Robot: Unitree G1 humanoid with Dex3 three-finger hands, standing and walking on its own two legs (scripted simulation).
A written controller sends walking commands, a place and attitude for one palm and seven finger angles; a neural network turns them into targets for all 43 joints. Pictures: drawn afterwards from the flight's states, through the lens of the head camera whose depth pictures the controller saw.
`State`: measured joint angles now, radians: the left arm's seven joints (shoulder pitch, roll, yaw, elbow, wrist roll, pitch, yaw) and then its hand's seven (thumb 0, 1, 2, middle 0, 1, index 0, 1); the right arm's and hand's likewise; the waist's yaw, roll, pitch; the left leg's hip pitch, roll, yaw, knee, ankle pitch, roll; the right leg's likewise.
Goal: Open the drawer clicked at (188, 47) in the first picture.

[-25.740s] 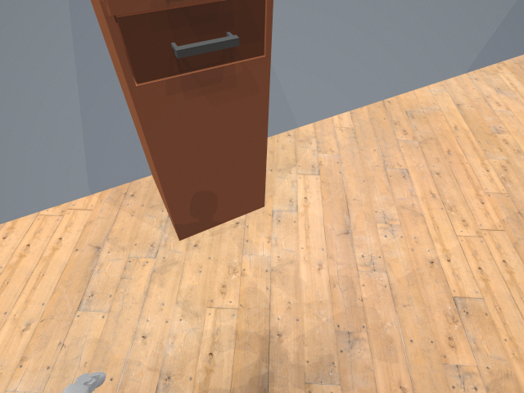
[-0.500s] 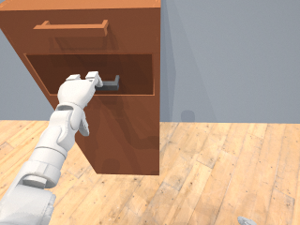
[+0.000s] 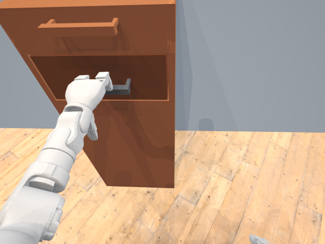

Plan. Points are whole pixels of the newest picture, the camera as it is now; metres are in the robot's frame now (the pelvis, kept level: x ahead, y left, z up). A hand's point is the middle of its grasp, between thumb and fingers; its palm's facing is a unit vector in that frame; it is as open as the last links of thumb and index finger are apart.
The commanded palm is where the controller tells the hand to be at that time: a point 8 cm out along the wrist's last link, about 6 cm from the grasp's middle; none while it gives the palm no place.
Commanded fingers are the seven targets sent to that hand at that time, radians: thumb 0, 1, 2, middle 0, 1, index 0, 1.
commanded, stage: lift the fingers back up to retry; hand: left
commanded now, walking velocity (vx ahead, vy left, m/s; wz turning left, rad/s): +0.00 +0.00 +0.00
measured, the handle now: (102, 85) +0.53 +0.21 +0.10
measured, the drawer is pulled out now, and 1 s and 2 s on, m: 0.00 0.00 0.00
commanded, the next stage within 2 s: re-aim the fingers above the handle in 0.76 s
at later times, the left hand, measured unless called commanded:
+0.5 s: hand (88, 88) +0.45 +0.21 +0.16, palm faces +0.13 -0.04 -0.99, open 13.9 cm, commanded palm +0.41 +0.22 +0.21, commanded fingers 0.00 -0.50 0.30 -0.30 -1.20 -0.30 -1.20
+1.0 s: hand (79, 89) +0.44 +0.23 +0.16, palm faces +0.11 -0.05 -0.99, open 13.8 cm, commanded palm +0.41 +0.23 +0.22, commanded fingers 0.00 -0.50 0.30 -0.30 -1.20 -0.30 -1.20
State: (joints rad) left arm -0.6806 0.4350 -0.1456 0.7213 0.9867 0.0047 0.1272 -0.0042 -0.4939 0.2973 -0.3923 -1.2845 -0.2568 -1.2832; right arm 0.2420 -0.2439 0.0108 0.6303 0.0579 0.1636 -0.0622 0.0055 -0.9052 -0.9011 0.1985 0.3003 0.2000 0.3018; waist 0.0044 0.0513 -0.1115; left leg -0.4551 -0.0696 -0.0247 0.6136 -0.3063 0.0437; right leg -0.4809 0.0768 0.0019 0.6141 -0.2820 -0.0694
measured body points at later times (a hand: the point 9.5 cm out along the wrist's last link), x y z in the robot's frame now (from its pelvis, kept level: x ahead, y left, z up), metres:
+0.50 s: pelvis +0.02 +0.02 +0.01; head +0.04 -0.01 +0.46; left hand +0.43 +0.21 +0.21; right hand +0.15 -0.23 -0.12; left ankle +0.00 +0.09 -0.72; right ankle +0.01 -0.07 -0.72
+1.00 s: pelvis +0.03 +0.02 +0.01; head +0.06 -0.01 +0.46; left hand +0.42 +0.23 +0.22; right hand +0.21 -0.20 -0.11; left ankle +0.00 +0.09 -0.72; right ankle +0.01 -0.07 -0.72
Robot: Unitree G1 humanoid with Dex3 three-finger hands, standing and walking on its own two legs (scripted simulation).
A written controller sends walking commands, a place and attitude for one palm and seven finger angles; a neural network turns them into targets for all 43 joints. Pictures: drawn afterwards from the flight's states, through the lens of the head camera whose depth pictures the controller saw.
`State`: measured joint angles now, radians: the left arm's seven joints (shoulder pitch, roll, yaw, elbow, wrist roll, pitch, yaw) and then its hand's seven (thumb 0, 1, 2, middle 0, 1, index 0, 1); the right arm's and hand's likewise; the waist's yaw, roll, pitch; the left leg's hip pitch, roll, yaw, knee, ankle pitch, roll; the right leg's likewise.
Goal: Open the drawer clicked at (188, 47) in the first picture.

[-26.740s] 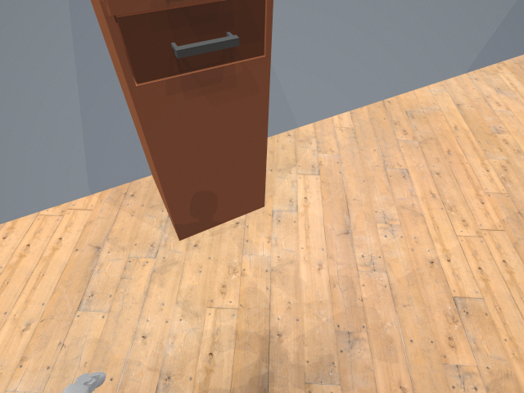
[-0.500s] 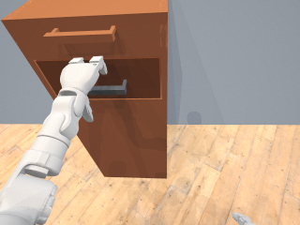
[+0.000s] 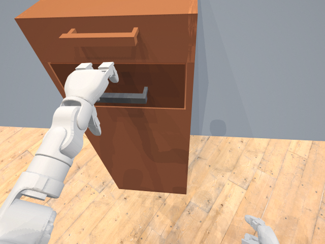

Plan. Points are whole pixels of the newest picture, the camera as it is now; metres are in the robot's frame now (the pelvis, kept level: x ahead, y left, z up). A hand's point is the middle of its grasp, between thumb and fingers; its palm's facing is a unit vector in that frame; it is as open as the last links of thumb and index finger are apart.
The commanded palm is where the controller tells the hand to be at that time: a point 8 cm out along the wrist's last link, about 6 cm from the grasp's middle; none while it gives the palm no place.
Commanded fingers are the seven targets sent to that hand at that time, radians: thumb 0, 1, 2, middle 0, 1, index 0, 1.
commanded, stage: re-aim the fingers above the handle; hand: left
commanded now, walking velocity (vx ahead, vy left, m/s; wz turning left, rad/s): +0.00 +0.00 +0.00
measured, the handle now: (119, 93) +0.50 +0.18 +0.09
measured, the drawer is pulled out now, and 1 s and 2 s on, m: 0.00 0.00 0.00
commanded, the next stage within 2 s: lower the fingers behind the handle in 1.88 s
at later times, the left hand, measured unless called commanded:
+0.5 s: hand (91, 92) +0.42 +0.22 +0.16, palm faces +0.11 -0.03 -0.99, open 13.8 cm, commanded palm +0.38 +0.20 +0.21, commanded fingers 0.00 -0.50 0.30 -0.30 -1.20 -0.30 -1.20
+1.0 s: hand (87, 92) +0.42 +0.23 +0.16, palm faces +0.03 +0.03 -1.00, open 13.8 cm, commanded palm +0.38 +0.21 +0.21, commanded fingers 0.00 -0.50 0.30 -0.30 -1.20 -0.30 -1.20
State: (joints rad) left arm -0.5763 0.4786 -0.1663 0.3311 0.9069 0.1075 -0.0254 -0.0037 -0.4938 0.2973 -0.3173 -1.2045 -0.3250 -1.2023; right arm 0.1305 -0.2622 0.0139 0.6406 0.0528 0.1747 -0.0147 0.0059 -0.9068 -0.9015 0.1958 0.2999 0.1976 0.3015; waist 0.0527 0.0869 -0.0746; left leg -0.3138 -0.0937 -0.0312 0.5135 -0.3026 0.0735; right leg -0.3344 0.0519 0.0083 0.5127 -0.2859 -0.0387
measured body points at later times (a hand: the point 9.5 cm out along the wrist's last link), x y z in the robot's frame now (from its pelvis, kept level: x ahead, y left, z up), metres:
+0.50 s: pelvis -0.01 -0.01 +0.00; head +0.01 -0.04 +0.45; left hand +0.41 +0.22 +0.22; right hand +0.13 -0.24 -0.13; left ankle -0.03 +0.07 -0.73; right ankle -0.02 -0.10 -0.73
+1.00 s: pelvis -0.01 -0.01 +0.00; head +0.01 -0.06 +0.45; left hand +0.42 +0.22 +0.21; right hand +0.14 -0.24 -0.13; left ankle -0.03 +0.07 -0.73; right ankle -0.02 -0.10 -0.73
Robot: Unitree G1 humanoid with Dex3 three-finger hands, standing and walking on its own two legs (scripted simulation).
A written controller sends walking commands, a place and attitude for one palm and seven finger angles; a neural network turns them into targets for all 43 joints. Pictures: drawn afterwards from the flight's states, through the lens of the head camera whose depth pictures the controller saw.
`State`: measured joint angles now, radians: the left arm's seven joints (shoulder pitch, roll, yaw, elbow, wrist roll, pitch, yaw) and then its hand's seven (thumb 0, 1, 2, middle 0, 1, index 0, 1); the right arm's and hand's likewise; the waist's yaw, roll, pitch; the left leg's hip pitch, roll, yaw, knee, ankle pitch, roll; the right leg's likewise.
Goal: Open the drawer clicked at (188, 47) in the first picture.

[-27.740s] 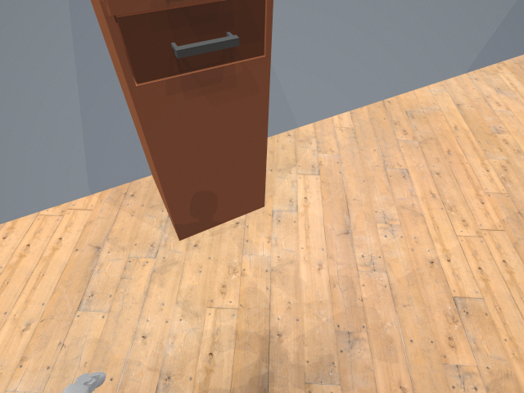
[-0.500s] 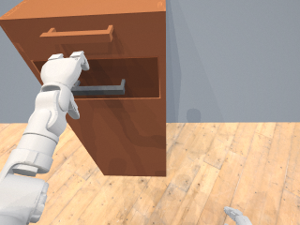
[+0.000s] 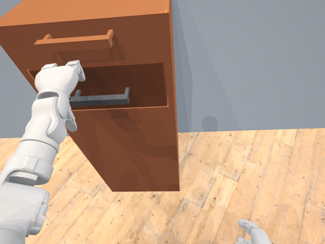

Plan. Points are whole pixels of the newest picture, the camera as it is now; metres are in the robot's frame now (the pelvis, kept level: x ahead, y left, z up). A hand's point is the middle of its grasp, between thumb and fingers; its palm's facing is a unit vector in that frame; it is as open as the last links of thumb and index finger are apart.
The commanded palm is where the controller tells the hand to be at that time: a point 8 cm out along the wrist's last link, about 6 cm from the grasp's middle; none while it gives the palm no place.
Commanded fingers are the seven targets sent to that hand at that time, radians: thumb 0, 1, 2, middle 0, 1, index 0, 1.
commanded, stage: re-aim the fingers above the handle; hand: left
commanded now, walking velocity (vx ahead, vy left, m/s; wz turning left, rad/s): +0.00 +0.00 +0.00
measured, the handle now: (101, 95) +0.51 +0.22 +0.09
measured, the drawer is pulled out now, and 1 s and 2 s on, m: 0.00 0.00 0.00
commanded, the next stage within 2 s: lower the fingers behind the handle in 0.88 s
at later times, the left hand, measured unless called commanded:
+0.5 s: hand (66, 100) +0.42 +0.26 +0.15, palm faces -0.01 -0.02 -1.00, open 13.7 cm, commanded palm +0.39 +0.24 +0.21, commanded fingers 0.00 -0.50 0.30 -0.30 -1.20 -0.30 -1.20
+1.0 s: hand (67, 102) +0.42 +0.27 +0.14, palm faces -0.05 -0.02 -1.00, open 13.8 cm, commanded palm +0.39 +0.24 +0.21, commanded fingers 0.00 -0.50 0.30 -0.30 -1.20 -0.30 -1.20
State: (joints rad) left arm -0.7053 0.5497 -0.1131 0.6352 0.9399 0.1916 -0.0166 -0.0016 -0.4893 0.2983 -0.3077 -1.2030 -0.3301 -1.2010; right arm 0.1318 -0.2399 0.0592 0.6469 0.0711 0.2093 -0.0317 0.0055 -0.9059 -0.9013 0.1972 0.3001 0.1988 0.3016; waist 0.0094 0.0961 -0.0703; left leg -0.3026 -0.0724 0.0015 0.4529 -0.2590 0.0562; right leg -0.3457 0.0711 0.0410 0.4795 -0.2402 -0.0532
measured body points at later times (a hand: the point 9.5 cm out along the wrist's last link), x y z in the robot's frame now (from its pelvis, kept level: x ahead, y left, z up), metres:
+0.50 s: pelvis +0.00 +0.00 +0.00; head +0.03 -0.04 +0.45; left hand +0.42 +0.26 +0.20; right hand +0.16 -0.23 -0.13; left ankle -0.02 +0.08 -0.74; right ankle -0.01 -0.08 -0.74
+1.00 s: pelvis +0.00 +0.01 +0.00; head +0.03 -0.03 +0.45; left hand +0.42 +0.26 +0.19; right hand +0.15 -0.22 -0.14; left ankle -0.02 +0.08 -0.74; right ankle -0.01 -0.08 -0.74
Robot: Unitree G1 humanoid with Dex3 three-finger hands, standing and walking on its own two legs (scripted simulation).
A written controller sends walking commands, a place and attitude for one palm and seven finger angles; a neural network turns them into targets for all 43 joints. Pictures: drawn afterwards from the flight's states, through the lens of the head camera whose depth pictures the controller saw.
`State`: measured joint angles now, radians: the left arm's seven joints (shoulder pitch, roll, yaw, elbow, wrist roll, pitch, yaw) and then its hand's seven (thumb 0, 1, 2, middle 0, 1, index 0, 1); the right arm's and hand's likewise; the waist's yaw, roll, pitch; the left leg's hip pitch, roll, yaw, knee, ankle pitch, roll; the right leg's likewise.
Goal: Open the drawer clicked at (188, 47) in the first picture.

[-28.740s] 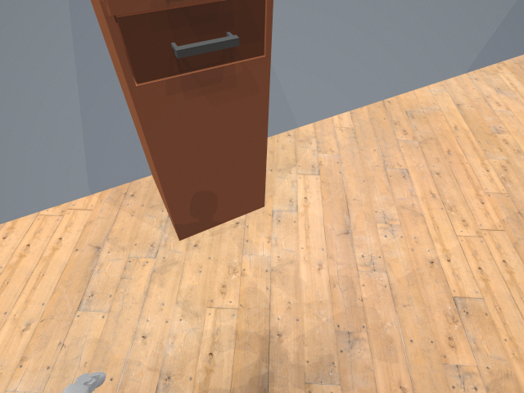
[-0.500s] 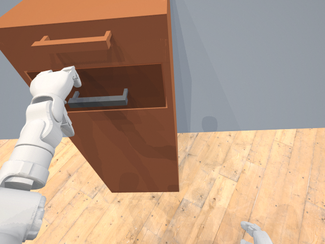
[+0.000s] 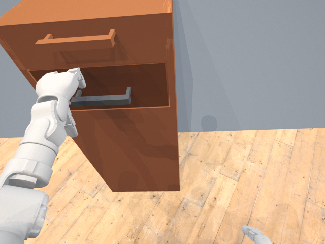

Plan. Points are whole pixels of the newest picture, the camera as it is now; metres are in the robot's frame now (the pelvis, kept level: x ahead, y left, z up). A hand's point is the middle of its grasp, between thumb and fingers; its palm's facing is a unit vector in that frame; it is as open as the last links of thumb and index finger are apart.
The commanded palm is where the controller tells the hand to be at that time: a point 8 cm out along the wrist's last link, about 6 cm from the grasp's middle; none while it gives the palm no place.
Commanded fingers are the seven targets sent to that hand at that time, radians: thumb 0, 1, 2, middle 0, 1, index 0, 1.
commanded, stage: lower the fingers behind the handle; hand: left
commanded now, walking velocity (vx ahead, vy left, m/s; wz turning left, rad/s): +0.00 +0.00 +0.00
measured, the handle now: (102, 96) +0.51 +0.21 +0.09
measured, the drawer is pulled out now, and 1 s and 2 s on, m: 0.00 0.00 0.00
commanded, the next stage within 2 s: lift the fingers back up to retry in 1.58 s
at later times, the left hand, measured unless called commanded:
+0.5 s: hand (80, 113) +0.42 +0.24 +0.10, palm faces -0.07 -0.03 -1.00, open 13.9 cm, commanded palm +0.39 +0.23 +0.17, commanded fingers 0.00 -0.50 0.30 -0.30 -1.20 -0.30 -1.20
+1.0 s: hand (88, 114) +0.42 +0.22 +0.10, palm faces +0.05 -0.03 -1.00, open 13.8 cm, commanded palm +0.39 +0.23 +0.14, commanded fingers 0.00 -0.50 0.30 -0.30 -1.20 -0.30 -1.20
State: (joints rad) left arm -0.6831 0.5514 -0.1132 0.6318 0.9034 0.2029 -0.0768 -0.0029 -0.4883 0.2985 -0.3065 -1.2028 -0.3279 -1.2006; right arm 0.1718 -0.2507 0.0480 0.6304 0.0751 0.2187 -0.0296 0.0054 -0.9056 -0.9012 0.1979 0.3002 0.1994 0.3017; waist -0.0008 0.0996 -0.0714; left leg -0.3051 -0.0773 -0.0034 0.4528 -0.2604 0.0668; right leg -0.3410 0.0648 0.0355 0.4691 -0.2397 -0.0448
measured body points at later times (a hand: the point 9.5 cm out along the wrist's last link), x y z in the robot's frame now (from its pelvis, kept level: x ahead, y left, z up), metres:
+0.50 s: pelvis +0.00 +0.01 -0.01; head +0.03 -0.02 +0.44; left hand +0.42 +0.24 +0.16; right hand +0.14 -0.23 -0.14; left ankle -0.03 +0.08 -0.74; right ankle -0.01 -0.09 -0.74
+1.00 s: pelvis -0.01 +0.00 -0.01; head +0.03 -0.02 +0.44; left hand +0.41 +0.22 +0.15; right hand +0.14 -0.24 -0.14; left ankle -0.03 +0.08 -0.74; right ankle -0.01 -0.09 -0.74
